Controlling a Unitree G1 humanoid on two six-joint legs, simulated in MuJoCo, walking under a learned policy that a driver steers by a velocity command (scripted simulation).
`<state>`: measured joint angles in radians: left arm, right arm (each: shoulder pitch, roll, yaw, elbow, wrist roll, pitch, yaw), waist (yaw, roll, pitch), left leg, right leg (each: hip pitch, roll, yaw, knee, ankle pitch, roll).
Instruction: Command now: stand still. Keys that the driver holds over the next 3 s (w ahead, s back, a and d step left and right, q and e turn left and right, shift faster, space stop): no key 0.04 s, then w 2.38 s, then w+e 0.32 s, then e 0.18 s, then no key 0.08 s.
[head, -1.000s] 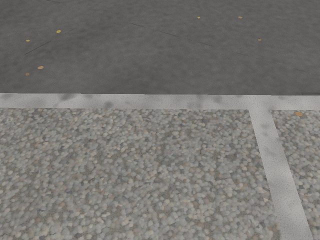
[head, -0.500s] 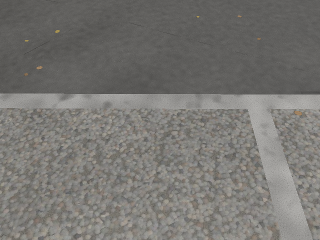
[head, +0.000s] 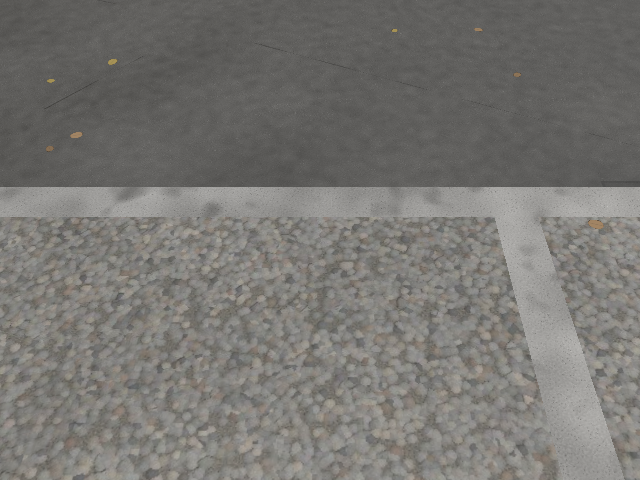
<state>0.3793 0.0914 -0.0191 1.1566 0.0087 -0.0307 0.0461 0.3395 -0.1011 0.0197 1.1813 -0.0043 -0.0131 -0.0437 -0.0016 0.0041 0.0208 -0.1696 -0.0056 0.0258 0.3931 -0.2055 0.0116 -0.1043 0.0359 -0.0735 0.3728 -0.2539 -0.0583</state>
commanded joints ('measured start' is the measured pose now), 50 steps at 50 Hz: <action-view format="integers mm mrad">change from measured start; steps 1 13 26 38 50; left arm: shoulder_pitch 103 188 -10 -360 -43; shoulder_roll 58 157 127 95 267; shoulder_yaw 8 71 62 62 132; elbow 2 -5 -141 -265 -175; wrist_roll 0 16 24 13 5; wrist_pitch -3 -18 -62 -22 -39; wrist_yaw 2 -13 -71 -85 -57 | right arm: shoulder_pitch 89 -85 106 226 130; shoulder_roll -56 -79 -190 -132 -160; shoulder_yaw -7 -43 -101 -54 -77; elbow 3 -152 -146 -102 -176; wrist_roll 0 -28 -17 -12 3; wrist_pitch -1 -40 -59 -103 -88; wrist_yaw -2 53 47 32 43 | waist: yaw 0 35 -33 -24 71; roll -5 -46 41 74 -76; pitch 82 184 106 129 -129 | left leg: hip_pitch -16 -479 121 130 -488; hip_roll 100 81 345 186 20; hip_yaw -95 9 -482 -44 -72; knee -53 447 -275 -270 1013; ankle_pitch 121 -194 -401 423 -166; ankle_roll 26 51 200 169 97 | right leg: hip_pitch -61 38 -611 -565 246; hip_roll -138 -345 -113 -90 -410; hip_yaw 126 382 92 -32 620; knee -86 -292 838 360 -149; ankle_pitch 140 -318 -63 216 -226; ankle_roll -8 -192 -60 8 -271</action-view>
